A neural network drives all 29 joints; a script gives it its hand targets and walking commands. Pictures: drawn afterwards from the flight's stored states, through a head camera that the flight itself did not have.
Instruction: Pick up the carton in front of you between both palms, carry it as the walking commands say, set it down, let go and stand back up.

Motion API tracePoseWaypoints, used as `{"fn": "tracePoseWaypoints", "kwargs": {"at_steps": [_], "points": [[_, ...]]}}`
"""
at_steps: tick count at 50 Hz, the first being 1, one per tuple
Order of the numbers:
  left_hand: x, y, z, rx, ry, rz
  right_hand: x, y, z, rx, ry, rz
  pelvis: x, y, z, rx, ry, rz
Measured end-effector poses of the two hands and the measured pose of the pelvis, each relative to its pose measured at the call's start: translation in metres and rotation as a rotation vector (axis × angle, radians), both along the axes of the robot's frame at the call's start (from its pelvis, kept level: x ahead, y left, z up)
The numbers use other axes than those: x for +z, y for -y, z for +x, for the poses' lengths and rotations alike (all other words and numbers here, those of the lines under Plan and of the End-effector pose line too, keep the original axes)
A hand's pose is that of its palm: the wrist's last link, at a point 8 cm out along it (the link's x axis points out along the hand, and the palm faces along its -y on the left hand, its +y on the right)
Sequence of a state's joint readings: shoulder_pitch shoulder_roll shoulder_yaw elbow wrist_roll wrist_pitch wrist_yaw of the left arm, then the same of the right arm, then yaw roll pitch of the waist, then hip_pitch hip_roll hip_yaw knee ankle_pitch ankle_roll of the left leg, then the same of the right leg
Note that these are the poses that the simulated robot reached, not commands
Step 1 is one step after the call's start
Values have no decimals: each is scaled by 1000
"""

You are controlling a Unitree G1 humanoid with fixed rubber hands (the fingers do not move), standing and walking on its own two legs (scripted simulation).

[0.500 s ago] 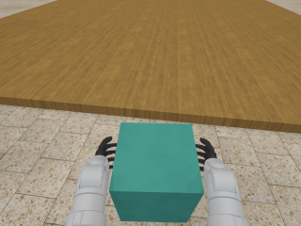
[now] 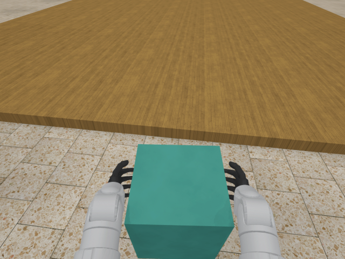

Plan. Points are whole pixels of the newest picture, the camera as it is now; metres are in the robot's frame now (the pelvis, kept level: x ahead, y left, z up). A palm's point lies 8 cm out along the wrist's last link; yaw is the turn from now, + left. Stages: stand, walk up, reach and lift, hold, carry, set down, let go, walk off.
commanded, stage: carry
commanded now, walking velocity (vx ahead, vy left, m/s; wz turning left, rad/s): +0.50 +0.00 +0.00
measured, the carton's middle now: (177, 204) +0.30 +0.00 -0.03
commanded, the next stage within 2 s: none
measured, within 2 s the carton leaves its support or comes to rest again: neither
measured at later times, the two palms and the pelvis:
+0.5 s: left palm (130, 145) +0.40 +0.13 +0.08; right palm (240, 150) +0.40 -0.17 +0.08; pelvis +0.14 -0.01 -0.01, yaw -3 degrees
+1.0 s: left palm (157, 90) +0.69 +0.08 +0.09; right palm (236, 92) +0.70 -0.22 +0.09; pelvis +0.42 -0.07 +0.00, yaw -1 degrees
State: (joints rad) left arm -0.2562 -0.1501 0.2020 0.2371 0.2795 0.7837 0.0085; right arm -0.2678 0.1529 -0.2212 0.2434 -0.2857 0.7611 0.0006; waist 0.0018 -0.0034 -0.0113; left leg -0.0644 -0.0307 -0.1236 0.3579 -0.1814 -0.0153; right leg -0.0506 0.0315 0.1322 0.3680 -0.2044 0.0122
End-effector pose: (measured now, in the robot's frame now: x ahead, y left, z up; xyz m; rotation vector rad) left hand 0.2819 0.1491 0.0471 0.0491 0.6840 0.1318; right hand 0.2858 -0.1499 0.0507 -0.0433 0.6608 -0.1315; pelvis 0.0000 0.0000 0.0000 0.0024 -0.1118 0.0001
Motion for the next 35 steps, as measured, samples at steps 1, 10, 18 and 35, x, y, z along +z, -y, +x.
{"fn": "tracePoseWaypoints", "kwargs": {"at_steps": [1,10,18,35], "points": [[0,0,1,0,3,0,0,0,1,-1,3,2,-1,0,0,-3,-15,0],[12,14,24,-3,58,-18,7,14,17,-38,57,35,-11,9,22,-37,-129,1],[25,26,66,21,1,-41,24,26,63,-50,0,61,-5,18,74,3,-190,22],[36,66,244,-18,-10,-72,30,66,219,-142,-6,105,-15,45,248,-48,-193,-6]]}}
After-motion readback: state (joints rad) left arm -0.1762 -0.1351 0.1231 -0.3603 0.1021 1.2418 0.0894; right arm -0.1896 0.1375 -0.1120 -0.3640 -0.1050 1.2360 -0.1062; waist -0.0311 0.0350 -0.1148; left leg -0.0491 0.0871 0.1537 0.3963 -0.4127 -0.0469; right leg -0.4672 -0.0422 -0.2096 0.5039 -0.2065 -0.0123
